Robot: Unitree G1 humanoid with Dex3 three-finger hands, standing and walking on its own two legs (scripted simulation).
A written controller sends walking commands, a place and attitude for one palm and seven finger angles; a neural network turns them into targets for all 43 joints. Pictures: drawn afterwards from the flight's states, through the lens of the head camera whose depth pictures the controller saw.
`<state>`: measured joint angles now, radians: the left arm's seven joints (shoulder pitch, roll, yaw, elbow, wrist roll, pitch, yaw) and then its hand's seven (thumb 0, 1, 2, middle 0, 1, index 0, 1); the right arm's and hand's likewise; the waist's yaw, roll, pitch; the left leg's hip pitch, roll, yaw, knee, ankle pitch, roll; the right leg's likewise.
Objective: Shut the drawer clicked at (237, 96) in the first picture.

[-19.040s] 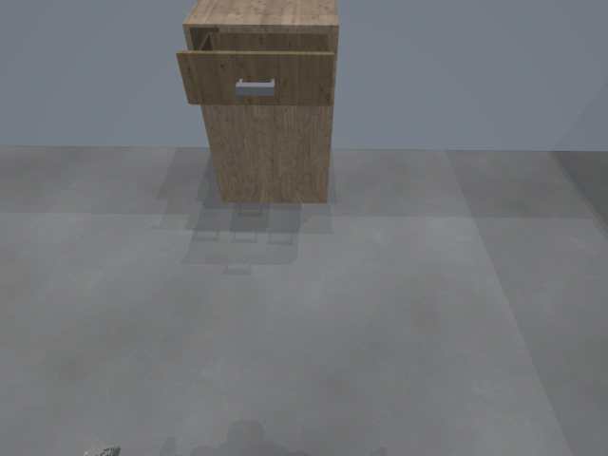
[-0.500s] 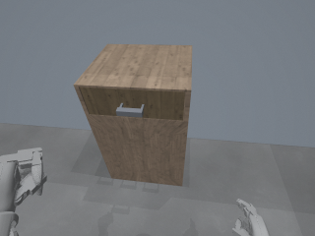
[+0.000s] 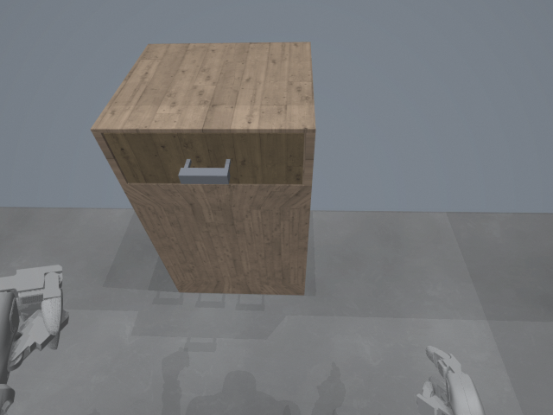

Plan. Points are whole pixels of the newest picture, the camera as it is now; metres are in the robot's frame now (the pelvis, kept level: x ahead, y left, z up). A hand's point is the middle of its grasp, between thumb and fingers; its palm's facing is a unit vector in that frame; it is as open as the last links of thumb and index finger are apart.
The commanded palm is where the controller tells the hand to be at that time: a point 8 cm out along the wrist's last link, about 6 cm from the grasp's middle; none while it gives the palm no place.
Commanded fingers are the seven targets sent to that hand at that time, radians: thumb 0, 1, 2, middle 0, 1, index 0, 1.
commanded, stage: step back with the hand held close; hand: left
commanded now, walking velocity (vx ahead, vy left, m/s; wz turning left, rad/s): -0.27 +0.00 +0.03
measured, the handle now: (206, 169) +0.64 +0.21 -0.06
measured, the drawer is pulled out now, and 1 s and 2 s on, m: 0.00 0.00 0.00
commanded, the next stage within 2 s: stop stepping back and stand still in 0.94 s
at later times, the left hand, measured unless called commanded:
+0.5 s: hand (6, 390) +0.12 +0.25 +0.15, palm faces +0.38 -0.81 -0.45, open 3.2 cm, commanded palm +0.06 +0.30 +0.17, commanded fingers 0.00 0.90 0.90 -1.40 -1.60 -1.40 -1.60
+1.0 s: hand out of the picture +0.04 +0.22 +0.16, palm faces +0.22 -0.83 -0.51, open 3.2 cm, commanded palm -0.04 +0.28 +0.17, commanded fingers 0.00 0.90 0.90 -1.40 -1.60 -1.40 -1.60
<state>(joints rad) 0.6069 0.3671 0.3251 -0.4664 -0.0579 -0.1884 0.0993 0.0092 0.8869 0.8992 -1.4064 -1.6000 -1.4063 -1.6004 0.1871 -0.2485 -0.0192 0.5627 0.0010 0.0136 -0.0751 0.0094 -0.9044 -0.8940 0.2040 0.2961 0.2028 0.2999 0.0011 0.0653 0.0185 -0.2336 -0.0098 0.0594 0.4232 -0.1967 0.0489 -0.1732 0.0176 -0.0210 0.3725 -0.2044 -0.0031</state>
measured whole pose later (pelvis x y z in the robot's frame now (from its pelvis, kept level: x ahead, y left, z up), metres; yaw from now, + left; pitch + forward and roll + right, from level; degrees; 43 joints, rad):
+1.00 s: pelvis -0.17 +0.00 -0.02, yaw +0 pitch +2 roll -4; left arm 0.64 0.49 0.39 -0.65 -0.08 -0.28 0.10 0.01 0.88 0.90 -1.41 -1.60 -1.41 -1.60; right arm 0.12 -0.18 0.00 0.56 -0.01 -0.05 -0.05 0.01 -0.90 -0.89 0.21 0.30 0.21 0.30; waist -0.02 0.04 0.04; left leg -0.55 0.03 0.01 0.46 -0.03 0.03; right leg -0.20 0.10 -0.01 0.52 -0.36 -0.03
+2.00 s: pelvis -0.25 +0.04 -0.01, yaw +1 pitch +0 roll -1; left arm 0.48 0.36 0.24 -0.26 0.01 -0.16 0.08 0.00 0.89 0.90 -1.40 -1.60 -1.40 -1.60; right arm 0.22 -0.26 -0.03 0.73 -0.01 -0.10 -0.03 0.01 -0.90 -0.89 0.20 0.30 0.20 0.30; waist 0.01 0.04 -0.02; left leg -0.35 -0.02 -0.01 0.59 -0.23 0.04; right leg -0.24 0.03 -0.06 0.57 -0.31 -0.03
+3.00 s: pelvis -0.25 +0.03 +0.00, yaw +1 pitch -2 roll +0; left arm 0.28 0.12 0.01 1.14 0.01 0.00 0.04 0.00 0.92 0.90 -0.20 -0.30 -0.20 -0.30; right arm 0.30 -0.11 -0.01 1.13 -0.02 0.01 -0.04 0.00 -0.91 -0.89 0.20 0.30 0.20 0.30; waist -0.01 0.01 0.04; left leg -0.24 -0.04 -0.01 0.43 -0.15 0.03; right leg -0.15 0.02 -0.05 0.44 -0.26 -0.03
